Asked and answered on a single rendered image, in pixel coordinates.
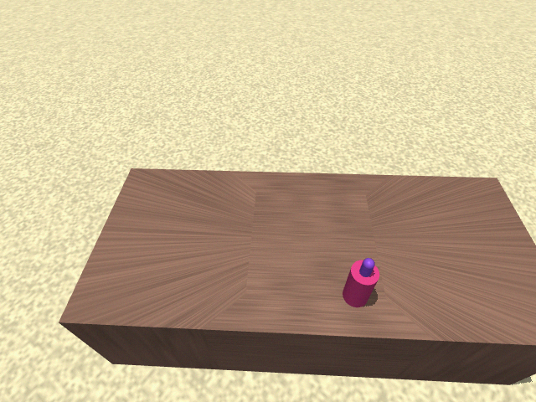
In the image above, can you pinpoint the bottle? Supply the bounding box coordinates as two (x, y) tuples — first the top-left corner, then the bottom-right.
(343, 258), (379, 307)

